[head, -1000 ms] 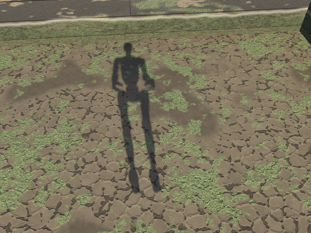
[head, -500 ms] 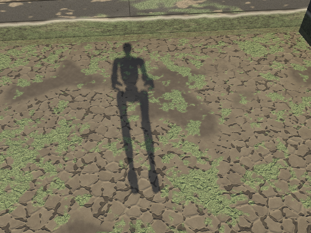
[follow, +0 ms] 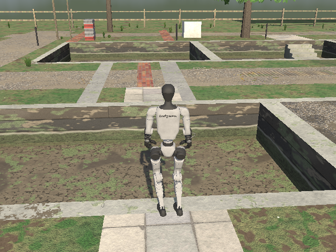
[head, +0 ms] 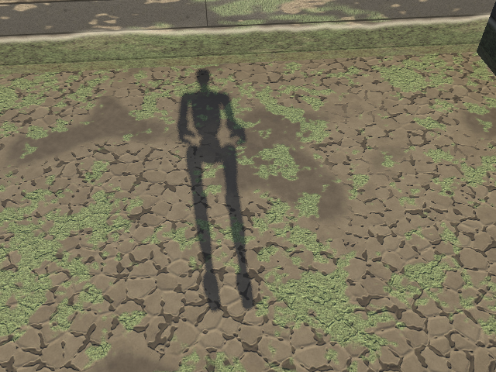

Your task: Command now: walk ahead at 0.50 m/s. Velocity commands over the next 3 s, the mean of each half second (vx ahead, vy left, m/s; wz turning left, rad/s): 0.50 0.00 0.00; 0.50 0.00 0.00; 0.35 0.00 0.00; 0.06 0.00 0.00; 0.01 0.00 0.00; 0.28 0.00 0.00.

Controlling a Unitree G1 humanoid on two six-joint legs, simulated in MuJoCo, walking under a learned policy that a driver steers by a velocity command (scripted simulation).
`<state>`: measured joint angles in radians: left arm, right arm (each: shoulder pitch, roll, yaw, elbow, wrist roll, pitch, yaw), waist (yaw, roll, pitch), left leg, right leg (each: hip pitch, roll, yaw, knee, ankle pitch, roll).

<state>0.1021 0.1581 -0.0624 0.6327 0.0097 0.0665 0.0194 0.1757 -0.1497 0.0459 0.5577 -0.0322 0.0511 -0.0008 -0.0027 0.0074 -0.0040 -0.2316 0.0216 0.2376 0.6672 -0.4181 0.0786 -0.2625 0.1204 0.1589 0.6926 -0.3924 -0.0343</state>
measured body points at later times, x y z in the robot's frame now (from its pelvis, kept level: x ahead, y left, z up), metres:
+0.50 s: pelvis +0.00 +0.00 +0.00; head +0.00 +0.00 +0.45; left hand +0.20 +0.19 -0.08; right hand +0.19 -0.20 -0.08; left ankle -0.02 +0.06 -0.72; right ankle -0.02 -0.11 -0.72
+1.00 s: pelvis +0.01 -0.01 +0.00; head +0.00 -0.01 +0.45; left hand +0.21 +0.19 -0.08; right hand +0.19 -0.21 -0.09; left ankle -0.02 +0.06 -0.72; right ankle -0.01 -0.11 -0.72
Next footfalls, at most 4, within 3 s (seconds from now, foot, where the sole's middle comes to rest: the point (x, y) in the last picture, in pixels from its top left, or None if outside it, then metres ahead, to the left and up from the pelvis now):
none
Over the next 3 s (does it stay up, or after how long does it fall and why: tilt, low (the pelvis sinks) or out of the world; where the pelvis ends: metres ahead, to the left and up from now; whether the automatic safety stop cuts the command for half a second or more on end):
stays up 0.02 -0.02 0.00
